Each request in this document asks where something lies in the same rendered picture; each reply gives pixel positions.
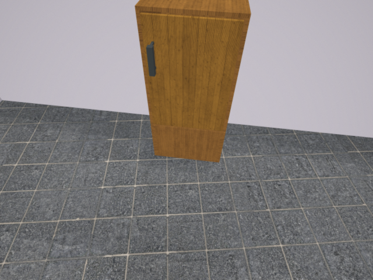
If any handle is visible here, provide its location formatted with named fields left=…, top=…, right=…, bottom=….
left=146, top=41, right=156, bottom=76

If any cupboard door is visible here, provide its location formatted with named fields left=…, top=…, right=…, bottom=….
left=140, top=12, right=244, bottom=131

